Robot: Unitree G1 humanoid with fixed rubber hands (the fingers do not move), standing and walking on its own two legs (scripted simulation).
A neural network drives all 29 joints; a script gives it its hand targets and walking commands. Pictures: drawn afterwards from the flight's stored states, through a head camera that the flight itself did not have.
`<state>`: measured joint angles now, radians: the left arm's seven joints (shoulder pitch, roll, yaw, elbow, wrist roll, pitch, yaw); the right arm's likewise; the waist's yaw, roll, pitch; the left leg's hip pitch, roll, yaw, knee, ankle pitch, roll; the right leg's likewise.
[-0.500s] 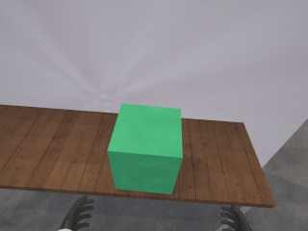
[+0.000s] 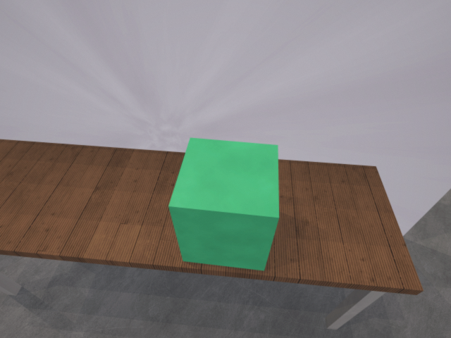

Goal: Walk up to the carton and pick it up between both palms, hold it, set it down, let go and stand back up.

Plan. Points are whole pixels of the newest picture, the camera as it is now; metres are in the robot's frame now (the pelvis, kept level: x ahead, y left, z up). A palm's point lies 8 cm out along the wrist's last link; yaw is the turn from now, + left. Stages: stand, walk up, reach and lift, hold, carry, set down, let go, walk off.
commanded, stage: stand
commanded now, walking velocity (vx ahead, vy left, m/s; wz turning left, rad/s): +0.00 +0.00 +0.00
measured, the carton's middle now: (228, 206) +0.44 +0.01 -0.08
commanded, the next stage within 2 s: none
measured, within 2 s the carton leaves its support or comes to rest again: neither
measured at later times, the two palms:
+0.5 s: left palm out of the picture +0.02 +0.24 -0.13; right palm out of the picture +0.02 -0.22 -0.14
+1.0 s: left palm out of the picture -0.02 +0.23 -0.14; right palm out of the picture -0.02 -0.19 -0.14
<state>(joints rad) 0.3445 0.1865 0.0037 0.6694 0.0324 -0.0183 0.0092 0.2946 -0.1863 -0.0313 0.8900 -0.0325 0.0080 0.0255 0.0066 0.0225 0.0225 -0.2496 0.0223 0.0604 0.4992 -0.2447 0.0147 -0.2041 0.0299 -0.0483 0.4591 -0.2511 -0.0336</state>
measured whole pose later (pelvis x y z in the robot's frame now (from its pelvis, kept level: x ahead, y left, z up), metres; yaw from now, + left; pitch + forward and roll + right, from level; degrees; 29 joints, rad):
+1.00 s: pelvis +0.00 +0.03 +0.00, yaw +0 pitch -4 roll +0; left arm 0.33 0.11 -0.01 1.12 0.01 -0.01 0.05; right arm 0.29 -0.15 0.00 1.16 -0.01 0.01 -0.03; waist -0.01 0.00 0.05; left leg -0.14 -0.03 0.07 0.41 -0.22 0.06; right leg -0.11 -0.02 -0.03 0.41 -0.24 0.01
